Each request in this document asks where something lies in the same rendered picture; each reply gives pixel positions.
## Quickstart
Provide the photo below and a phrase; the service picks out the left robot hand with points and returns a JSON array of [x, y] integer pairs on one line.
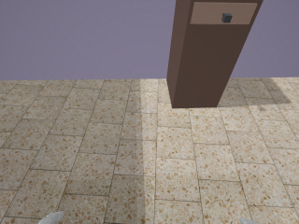
[[52, 218]]

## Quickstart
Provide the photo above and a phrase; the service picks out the cabinet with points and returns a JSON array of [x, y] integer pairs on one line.
[[202, 57]]

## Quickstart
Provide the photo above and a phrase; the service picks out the handle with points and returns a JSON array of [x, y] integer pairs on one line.
[[226, 17]]

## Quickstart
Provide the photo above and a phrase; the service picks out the drawer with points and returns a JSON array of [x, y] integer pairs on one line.
[[211, 12]]

